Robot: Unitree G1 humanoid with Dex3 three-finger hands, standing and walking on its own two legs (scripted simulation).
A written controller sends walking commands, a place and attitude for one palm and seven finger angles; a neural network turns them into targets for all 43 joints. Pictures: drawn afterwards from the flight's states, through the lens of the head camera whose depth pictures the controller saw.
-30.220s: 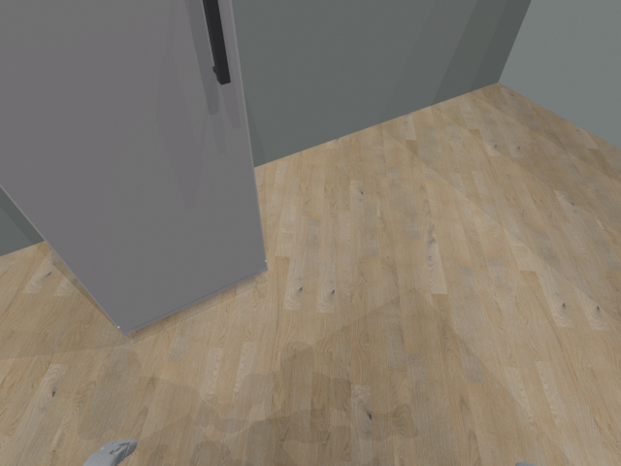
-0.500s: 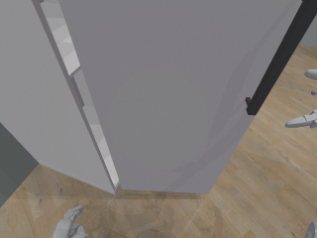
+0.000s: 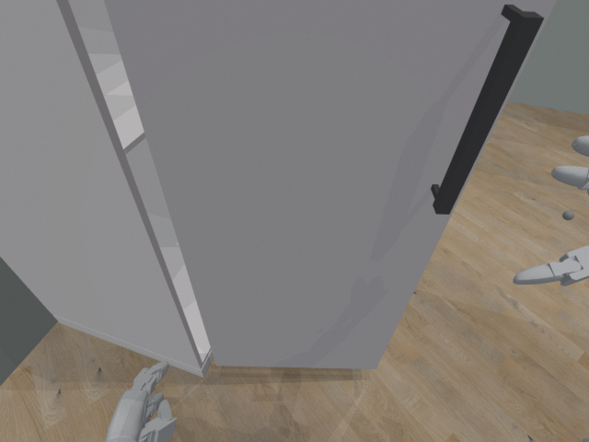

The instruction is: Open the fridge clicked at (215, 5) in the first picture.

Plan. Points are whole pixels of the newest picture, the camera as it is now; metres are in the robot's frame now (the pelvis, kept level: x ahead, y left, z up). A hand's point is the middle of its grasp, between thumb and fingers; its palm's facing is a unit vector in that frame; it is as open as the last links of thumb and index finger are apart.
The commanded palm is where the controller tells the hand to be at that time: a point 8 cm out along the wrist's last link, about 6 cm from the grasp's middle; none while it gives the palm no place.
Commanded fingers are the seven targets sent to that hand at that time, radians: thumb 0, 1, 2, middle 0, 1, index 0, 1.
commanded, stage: slip the hand off the handle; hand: right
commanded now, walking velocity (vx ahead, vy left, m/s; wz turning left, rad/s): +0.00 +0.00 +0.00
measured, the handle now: (470, 125) +0.47 -0.23 +0.23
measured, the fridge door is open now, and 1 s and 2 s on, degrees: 72 72 72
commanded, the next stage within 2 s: draw the hand back to the body in 0.16 s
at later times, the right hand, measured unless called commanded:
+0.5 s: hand (558, 251) +0.27 -0.26 +0.20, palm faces +0.17 +0.98 -0.06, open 14.7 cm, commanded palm +0.22 -0.30 +0.22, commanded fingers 0.00 0.55 -0.20 0.25 1.15 0.25 1.15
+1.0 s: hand (587, 304) +0.22 -0.27 +0.18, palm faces +0.48 +0.83 -0.29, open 13.4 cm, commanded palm +0.17 -0.30 +0.20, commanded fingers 0.00 -0.07 -0.50 0.23 0.79 0.23 0.79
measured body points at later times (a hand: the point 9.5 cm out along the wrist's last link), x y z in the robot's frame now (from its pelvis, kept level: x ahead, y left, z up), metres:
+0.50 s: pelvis +0.01 +0.01 +0.01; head -0.03 +0.03 +0.45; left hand +0.22 +0.22 -0.06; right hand +0.25 -0.31 +0.21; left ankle -0.01 +0.11 -0.73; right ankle +0.05 -0.11 -0.73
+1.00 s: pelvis +0.01 +0.01 +0.01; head -0.01 +0.02 +0.46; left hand +0.21 +0.22 -0.06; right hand +0.19 -0.32 +0.20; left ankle -0.01 +0.11 -0.73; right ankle +0.05 -0.11 -0.73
